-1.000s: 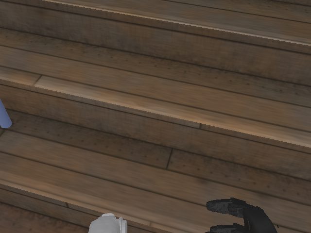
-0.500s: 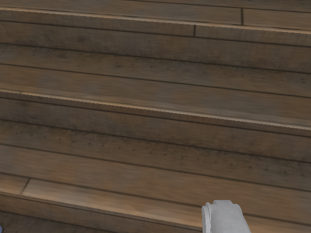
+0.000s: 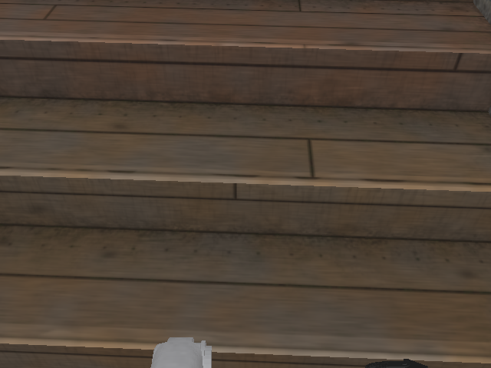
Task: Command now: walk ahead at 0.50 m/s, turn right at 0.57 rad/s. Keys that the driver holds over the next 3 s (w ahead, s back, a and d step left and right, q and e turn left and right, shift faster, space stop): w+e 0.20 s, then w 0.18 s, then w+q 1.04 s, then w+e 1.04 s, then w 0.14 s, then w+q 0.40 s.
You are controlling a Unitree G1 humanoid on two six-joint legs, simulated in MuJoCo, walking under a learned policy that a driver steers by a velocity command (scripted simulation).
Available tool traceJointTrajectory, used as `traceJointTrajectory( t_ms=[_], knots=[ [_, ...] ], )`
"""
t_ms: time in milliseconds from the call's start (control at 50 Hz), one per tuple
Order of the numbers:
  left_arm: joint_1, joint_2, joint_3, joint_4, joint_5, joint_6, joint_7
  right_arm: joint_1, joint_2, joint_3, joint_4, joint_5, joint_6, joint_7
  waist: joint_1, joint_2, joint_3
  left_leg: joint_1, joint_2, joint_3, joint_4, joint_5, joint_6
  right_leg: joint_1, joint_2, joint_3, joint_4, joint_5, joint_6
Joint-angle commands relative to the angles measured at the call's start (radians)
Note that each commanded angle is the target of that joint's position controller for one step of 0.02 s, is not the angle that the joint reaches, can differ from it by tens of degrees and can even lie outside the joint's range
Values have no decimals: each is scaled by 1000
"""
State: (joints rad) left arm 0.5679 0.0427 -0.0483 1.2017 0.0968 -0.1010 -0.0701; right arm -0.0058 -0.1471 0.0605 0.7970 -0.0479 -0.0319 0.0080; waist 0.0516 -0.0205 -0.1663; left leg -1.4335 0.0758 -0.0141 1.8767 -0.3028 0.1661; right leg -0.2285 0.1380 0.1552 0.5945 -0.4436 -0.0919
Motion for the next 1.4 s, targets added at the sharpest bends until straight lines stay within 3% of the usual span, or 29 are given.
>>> traceJointTrajectory(
  t_ms=[20,60,100,120,140,160,200,220,280,440,460,480,500,540,600,640,720,760,800,860,920,1040,1140,1180,1220,1300,1340,1360,1400],
  knots=[
    [-29,107,10,-77,-37,-5,-38,-463,18,20,-227,5,22,-3,17,-40,148,478,8,134,-370,-108,-56,-484,-249,296,-487,217,-213],
    [-110,185,22,-158,-62,-36,-32,-282,40,19,-184,4,29,25,-75,-100,100,772,-66,213,-382,18,-114,-433,-307,228,-396,975,-228],
    [-92,327,84,-192,-89,-51,-27,-185,-131,-42,-162,27,3,21,-112,-169,-7,875,-180,203,-749,-141,-102,-58,-282,180,-215,1674,-171],
    [-96,294,99,-183,-46,-54,-44,76,-163,-62,-96,24,-7,6,-177,-81,-186,1239,-68,-34,-811,205,-3,-143,-236,156,111,1708,-104],
    [-31,140,68,-201,2,-55,-66,324,-200,-73,-11,22,-14,-1,-210,233,-401,1652,150,-529,-1101,4,178,-542,-101,158,416,1128,-92],
    [-90,154,92,-127,-38,-28,-84,495,-234,-75,44,-19,-2,1,-302,370,-271,1500,303,-973,-1427,-455,241,-715,2,181,1026,381,-60],
    [-190,158,108,-121,-72,-16,-67,293,-244,-97,104,-4,-41,-13,-174,134,88,1091,273,-717,-1411,-597,142,-854,-106,96,1332,518,-79],
    [-231,153,109,-131,-55,-16,-41,237,-104,-69,152,0,-40,-4,-130,-56,76,1017,281,-554,-1380,-426,138,-830,-116,77,1367,494,-113],
    [-352,70,85,-207,-70,29,-19,139,142,-12,202,8,-46,-15,-34,-27,86,969,208,-256,-1446,-66,66,-861,-154,98,1336,429,-178],
    [-550,126,43,-302,-57,55,-18,492,41,-25,338,-85,-50,42,-108,43,119,1353,165,-32,-1594,173,96,-1348,-154,17,1593,368,-184],
    [-575,51,39,-425,-63,61,54,527,-8,-55,327,67,-110,-8,-3,-16,233,1218,210,-95,-1649,-71,35,-1167,-210,-35,1429,291,-58],
    [-632,84,37,-448,-55,66,76,520,-25,-52,331,70,-133,-25,-24,-51,264,1201,182,-88,-1666,-68,29,-1163,-222,-116,1380,270,-19],
    [-729,129,16,-411,-49,78,33,586,44,-16,331,-63,-91,23,-161,95,51,1461,134,-28,-1614,128,80,-1356,-203,-100,1466,369,-115],
    [-786,83,-18,-479,-44,79,20,703,90,0,400,-130,-60,35,-149,90,166,1634,209,-105,-1622,224,85,-1579,-260,-87,1505,263,-185],
    [-1043,113,-29,-610,-53,83,17,750,94,5,439,-119,-55,55,-168,53,186,1476,203,-81,-1743,268,79,-1350,-333,-186,1044,293,-177],
    [-1157,54,-48,-640,-54,140,-26,666,46,-7,387,-28,-70,107,-136,200,203,995,182,34,-1912,367,100,-714,-261,-291,884,101,-107],
    [-709,164,16,-512,-61,103,-14,630,-176,-75,344,1,-134,113,25,239,-93,1266,194,88,-1497,1562,-5,-152,-118,-264,641,356,-126],
    [-347,232,44,-429,-43,96,20,630,-40,-58,315,-11,-131,117,130,-18,-310,775,44,-49,-1046,735,-45,405,-371,251,260,333,-222],
    [-116,348,110,-296,-43,69,46,527,21,-93,329,47,-81,117,133,-153,-189,642,-21,-255,-277,337,-78,132,-542,661,-127,38,-209],
    [-332,143,67,-245,-75,29,31,328,63,-94,273,41,-99,74,-13,-46,-7,431,-23,-207,183,311,0,-110,-516,302,-83,189,-206],
    [-405,18,35,-190,-31,25,22,265,112,-68,216,42,-49,70,-118,36,41,295,17,-188,164,287,103,-176,-464,21,-123,289,-118],
    [-406,78,28,-125,56,-9,16,89,26,-39,89,75,-9,62,-157,28,134,148,46,-132,203,106,151,-173,-380,-317,-353,297,-103],
    [-58,144,21,-31,74,-1,-15,-227,-55,-11,-74,37,31,30,-11,21,127,-124,97,-12,-153,91,147,252,-469,-288,-506,201,-101],
    [-87,186,28,-75,37,18,-34,-343,-16,3,-107,34,69,57,2,-41,150,186,64,100,-308,-159,95,50,-463,-388,-627,316,-109],
    [-42,195,31,-98,-9,10,-10,-316,33,8,-96,20,62,89,-18,-56,155,295,1,169,-350,-197,63,165,-484,-445,-573,621,-111],
    [-46,316,86,-128,0,-27,5,-52,-19,-21,-48,56,21,72,-141,-161,0,629,-147,174,-635,11,60,381,-471,-525,-213,1693,-120],
    [-43,320,94,-163,14,-42,-6,139,-113,-65,-20,45,15,34,-211,-93,-129,1223,-163,19,-729,148,61,-58,-375,-445,65,1484,-53],
    [-84,263,86,-201,31,-36,-45,339,-195,-91,51,16,29,9,-246,81,-181,1502,-76,-317,-999,190,145,-374,-282,-340,361,767,15],
    [-171,201,104,-247,-49,5,-82,542,-376,-179,178,-25,25,3,-242,143,-153,1410,78,-807,-1437,95,102,-591,-85,79,1077,426,38]
  ],
)
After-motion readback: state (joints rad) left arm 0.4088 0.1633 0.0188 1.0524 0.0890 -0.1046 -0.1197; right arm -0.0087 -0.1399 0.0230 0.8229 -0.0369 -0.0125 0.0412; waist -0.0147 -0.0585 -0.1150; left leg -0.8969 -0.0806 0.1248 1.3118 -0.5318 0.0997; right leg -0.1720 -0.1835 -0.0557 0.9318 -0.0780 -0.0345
